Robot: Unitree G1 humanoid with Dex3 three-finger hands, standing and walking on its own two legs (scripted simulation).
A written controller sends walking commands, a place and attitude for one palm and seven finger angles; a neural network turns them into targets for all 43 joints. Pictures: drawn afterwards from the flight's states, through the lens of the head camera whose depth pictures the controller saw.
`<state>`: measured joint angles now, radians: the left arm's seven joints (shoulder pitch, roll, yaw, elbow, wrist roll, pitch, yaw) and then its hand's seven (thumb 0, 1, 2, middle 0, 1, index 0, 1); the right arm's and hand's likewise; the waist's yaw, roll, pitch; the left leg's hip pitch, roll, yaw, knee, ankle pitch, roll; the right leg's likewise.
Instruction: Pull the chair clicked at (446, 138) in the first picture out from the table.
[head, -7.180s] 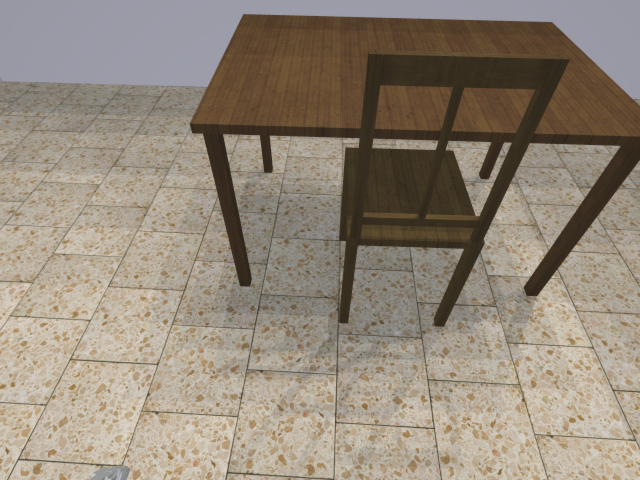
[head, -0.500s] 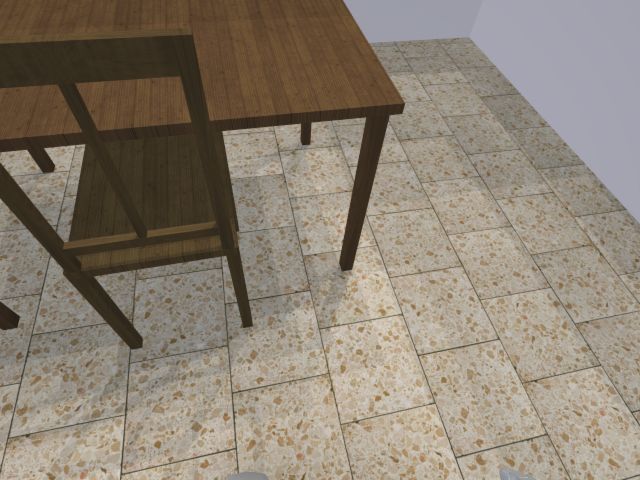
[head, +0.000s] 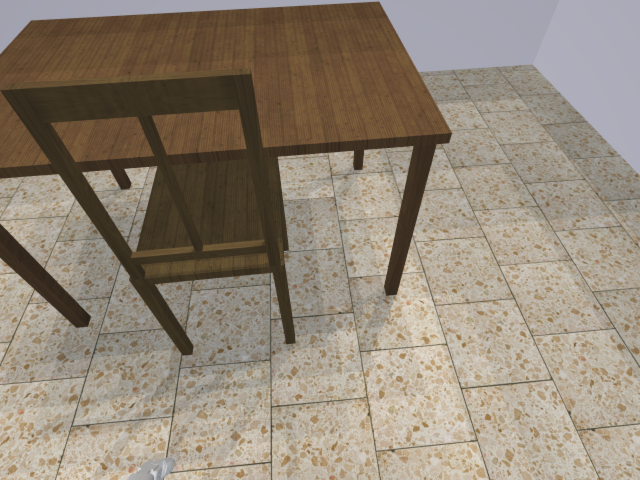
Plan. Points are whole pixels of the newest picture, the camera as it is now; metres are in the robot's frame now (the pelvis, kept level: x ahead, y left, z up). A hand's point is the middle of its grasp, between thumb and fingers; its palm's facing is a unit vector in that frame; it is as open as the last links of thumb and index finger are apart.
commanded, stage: take the last steps up to it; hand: left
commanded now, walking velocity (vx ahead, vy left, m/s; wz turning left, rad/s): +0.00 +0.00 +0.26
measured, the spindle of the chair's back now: (176, 193) +0.62 +0.30 -0.05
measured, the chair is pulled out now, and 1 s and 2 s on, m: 0.00 0.00 0.00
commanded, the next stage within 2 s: come to a stop and stand still in 0.90 s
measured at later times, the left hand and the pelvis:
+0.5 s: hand out of the picture -0.07 +0.15 -0.15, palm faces +0.26 -0.94 -0.22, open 7.3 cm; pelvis +0.03 -0.01 +0.01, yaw +8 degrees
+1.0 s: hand (143, 445) +0.20 +0.28 -0.17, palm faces +0.17 -0.97 -0.17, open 7.3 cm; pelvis +0.15 +0.09 +0.00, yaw +6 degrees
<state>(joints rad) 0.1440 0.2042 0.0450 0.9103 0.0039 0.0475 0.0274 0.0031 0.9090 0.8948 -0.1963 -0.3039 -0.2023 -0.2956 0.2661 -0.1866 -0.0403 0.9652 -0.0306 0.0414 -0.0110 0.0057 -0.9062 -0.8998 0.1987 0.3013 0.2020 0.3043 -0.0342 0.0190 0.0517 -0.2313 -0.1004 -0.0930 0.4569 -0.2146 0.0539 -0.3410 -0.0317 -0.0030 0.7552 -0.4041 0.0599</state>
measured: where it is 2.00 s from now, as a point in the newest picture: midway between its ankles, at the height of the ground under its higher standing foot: outside the picture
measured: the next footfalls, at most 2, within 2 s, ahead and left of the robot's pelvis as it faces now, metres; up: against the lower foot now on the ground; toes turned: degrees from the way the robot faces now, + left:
right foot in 0.06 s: +0.03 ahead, -0.12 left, +0.00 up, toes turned +0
left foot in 0.64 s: +0.12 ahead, +0.15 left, +0.00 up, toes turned +13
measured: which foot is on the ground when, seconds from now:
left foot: down 0.00-0.06, up 0.08-0.62, down 0.64-1.00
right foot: up 0.00-0.04, down 0.06-0.64, up 0.66-1.00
